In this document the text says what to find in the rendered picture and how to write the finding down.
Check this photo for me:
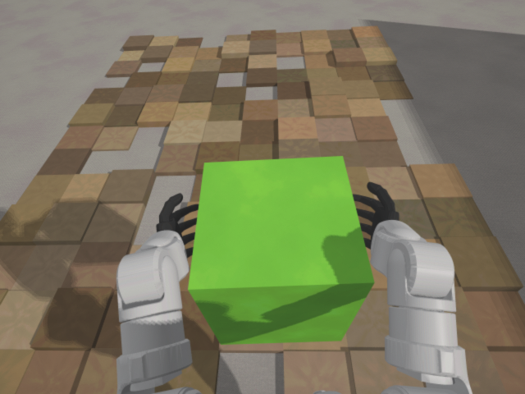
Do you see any robot left forearm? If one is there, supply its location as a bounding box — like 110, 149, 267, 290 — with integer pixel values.
116, 230, 193, 394

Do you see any right robot hand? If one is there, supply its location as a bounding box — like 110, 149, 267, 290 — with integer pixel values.
353, 182, 399, 249

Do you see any carton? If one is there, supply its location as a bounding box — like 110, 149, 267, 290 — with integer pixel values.
188, 156, 375, 345

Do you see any robot right forearm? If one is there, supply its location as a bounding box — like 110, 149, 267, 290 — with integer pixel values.
370, 220, 473, 394

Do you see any left robot hand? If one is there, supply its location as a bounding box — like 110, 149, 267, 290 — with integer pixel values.
156, 193, 199, 258

